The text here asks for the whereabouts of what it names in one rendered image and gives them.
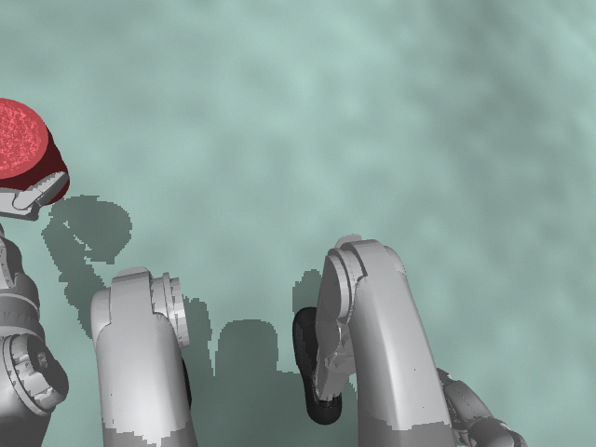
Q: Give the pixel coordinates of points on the right robot foot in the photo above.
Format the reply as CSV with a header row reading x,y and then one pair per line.
x,y
305,346

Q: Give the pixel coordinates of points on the right robot arm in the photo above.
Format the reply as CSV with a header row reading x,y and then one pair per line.
x,y
491,432

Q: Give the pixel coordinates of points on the right robot hand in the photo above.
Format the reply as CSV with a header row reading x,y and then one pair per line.
x,y
464,406

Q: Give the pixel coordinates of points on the left robot arm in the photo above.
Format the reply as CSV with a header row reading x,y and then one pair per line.
x,y
32,382

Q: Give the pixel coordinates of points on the cup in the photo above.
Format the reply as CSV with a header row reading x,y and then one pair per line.
x,y
28,153

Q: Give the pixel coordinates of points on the left robot hand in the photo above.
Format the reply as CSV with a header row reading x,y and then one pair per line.
x,y
25,205

